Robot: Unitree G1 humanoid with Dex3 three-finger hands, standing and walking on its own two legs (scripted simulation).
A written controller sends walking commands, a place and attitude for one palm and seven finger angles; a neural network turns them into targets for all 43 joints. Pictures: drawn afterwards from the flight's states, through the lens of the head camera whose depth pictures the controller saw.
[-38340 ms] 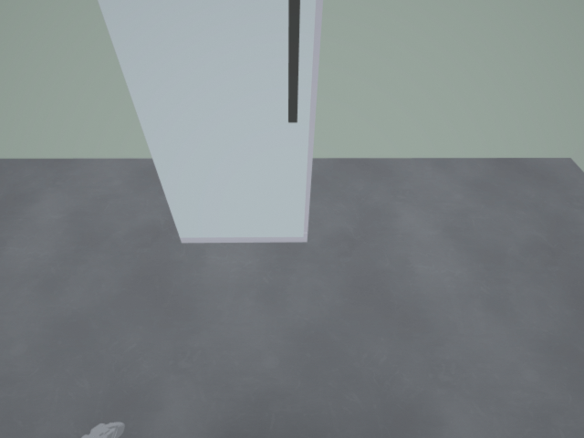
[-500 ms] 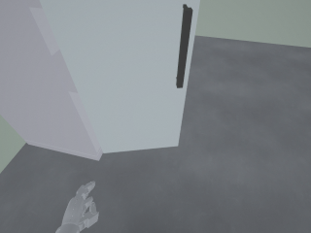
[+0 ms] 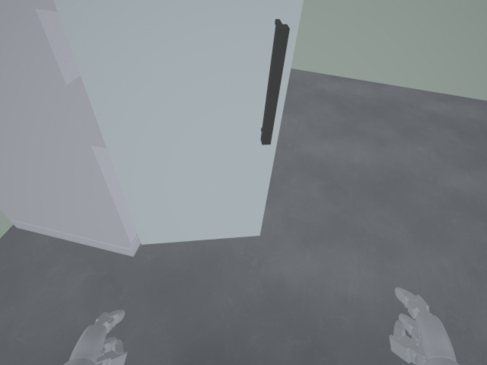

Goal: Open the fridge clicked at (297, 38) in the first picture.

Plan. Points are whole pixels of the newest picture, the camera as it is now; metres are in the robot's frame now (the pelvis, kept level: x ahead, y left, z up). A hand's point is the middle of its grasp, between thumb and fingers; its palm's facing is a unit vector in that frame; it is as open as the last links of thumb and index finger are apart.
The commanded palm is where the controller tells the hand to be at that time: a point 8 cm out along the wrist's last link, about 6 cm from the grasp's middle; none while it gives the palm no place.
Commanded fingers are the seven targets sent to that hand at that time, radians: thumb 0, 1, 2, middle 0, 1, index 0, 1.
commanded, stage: let the arm hang, fingers relaxed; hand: right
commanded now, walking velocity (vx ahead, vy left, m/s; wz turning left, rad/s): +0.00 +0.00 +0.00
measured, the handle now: (271, 88) +0.75 -0.02 +0.09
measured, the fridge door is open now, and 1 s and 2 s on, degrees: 70 70 70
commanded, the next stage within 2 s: look to check the result in 0.94 s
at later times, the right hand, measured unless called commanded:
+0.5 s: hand out of the picture -0.07 -0.20 -0.16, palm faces +0.02 +0.98 -0.21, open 7.3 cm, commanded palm none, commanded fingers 0.00 -0.90 -0.90 0.20 0.30 0.20 0.30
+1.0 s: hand out of the picture +0.00 -0.19 -0.17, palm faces +0.01 +0.98 -0.18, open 7.4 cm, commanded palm none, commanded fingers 0.00 -0.90 -0.90 0.20 0.30 0.20 0.30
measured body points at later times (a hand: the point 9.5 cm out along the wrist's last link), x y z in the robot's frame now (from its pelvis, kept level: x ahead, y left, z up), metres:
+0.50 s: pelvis -0.02 -0.01 +0.01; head +0.01 -0.02 +0.46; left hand -0.04 +0.20 -0.15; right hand -0.07 -0.25 -0.15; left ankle -0.02 +0.12 -0.73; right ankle +0.04 -0.10 -0.73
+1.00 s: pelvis +0.00 -0.02 +0.01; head +0.02 -0.03 +0.46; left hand +0.00 +0.20 -0.14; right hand +0.00 -0.24 -0.15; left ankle -0.02 +0.12 -0.73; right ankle +0.04 -0.10 -0.73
